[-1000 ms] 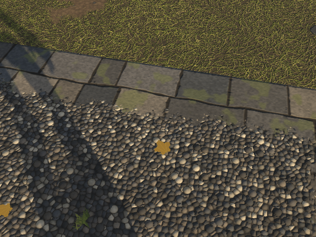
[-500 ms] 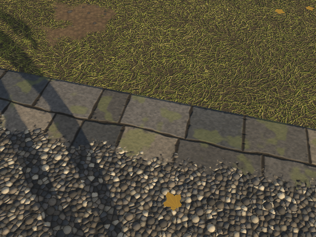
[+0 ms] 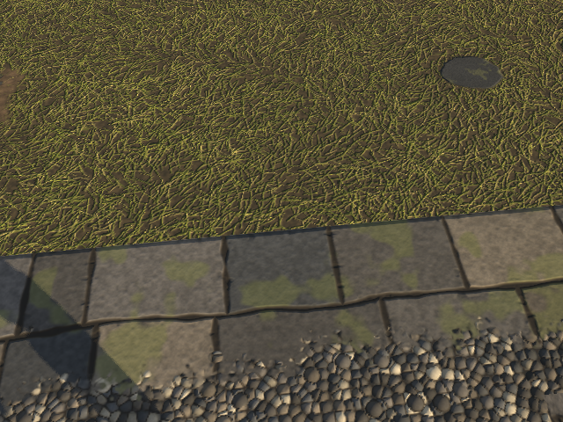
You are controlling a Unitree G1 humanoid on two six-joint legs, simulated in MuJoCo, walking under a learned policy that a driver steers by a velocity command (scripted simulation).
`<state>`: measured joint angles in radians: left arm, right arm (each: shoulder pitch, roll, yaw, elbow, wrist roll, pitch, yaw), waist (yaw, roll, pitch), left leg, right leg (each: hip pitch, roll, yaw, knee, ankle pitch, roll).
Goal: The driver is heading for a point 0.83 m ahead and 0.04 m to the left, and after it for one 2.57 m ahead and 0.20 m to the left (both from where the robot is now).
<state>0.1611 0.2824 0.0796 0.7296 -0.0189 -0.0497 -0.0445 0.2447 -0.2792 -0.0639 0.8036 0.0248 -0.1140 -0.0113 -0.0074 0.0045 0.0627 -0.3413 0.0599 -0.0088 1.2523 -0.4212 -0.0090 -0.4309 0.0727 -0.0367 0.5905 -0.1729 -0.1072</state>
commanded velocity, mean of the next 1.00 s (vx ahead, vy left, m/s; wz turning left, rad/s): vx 0.50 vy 0.00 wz -0.11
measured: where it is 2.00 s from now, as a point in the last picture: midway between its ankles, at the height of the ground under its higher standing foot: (282, 225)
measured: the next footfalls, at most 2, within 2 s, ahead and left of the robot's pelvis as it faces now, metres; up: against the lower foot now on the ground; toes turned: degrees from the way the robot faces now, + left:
left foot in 0.38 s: +0.40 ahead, +0.11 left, +0.00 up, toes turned -16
right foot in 0.84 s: +0.56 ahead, -0.17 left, +0.00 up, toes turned -5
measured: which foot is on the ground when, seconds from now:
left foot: up 0.00-0.36, down 0.38-0.86, up 0.88-1.00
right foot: down 0.00-0.40, up 0.42-0.82, down 0.84-1.00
